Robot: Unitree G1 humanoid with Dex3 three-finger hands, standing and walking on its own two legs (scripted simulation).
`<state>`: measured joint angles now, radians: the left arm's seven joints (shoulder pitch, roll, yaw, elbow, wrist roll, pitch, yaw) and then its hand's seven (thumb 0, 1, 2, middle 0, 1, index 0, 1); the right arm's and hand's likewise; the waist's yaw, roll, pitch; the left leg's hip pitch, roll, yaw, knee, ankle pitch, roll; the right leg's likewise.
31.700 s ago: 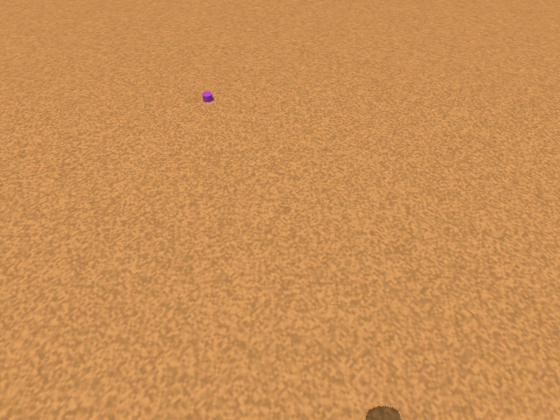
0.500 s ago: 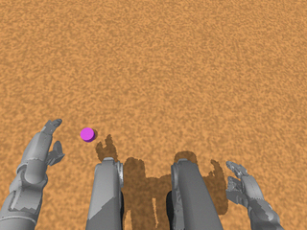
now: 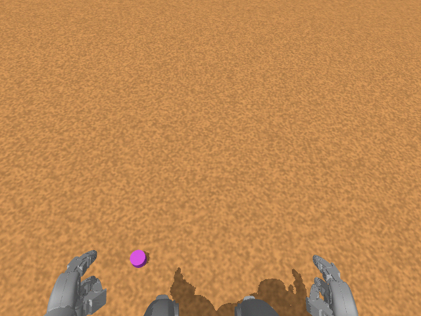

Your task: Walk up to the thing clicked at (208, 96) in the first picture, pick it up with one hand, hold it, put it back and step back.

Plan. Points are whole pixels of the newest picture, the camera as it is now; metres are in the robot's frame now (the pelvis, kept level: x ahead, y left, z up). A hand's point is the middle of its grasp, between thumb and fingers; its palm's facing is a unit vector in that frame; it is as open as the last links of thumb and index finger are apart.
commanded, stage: home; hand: left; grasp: from above
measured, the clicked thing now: (138, 258) +0.42 +0.25 -0.66
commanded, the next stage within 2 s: none
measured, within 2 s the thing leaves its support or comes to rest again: neither
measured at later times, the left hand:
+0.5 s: hand (97, 310) +0.17 +0.18 -0.02, palm faces +0.08 -0.98 -0.20, open 7.4 cm
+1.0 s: hand (95, 313) +0.17 +0.18 -0.01, palm faces +0.07 -0.98 -0.20, open 7.4 cm
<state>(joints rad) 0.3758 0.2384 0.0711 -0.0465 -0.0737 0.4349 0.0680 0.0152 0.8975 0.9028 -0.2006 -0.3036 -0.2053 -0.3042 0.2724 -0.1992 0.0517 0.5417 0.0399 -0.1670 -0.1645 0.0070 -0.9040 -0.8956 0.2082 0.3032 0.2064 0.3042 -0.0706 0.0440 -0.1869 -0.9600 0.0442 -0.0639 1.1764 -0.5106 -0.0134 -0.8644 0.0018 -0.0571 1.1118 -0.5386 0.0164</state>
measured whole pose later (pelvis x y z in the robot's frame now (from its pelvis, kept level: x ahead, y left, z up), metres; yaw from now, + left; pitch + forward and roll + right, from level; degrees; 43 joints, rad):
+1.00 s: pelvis +0.00 +0.00 +0.03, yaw +1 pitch +9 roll -3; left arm 0.49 0.22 0.04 -0.12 -0.05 0.46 0.02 0.02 0.90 0.90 -0.20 -0.30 -0.20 -0.30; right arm 0.29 -0.22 0.03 0.55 0.01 -0.24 -0.18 0.01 -0.90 -0.90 0.21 0.30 0.21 0.30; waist -0.04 0.04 -0.16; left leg -0.71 0.04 -0.05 1.01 -0.46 -0.01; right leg -0.62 -0.01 -0.05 0.95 -0.49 0.02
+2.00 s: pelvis +0.02 +0.00 +0.03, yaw +1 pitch +10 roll -3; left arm 0.50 0.23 0.04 -0.14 -0.05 0.45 0.02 0.02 0.90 0.90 -0.20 -0.30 -0.20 -0.30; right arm 0.28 -0.21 0.03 0.54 0.01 -0.24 -0.18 0.01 -0.90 -0.90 0.21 0.30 0.21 0.30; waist -0.04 0.04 -0.16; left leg -0.72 0.03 -0.05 1.02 -0.48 -0.01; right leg -0.63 -0.01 -0.04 0.95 -0.51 0.02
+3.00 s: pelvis +0.00 +0.02 +0.09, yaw +0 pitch -5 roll +0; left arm 0.21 0.28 0.04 1.10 0.04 0.01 0.03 0.01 0.90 0.90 -0.20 -0.30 -0.21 -0.30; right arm 0.16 -0.27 -0.05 1.09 -0.03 0.00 -0.01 0.00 -0.91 -0.90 0.21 0.30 0.21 0.30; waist 0.02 0.01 0.06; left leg -0.15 -0.02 0.02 0.40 -0.18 0.02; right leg -0.10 -0.06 0.00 0.41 -0.22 0.05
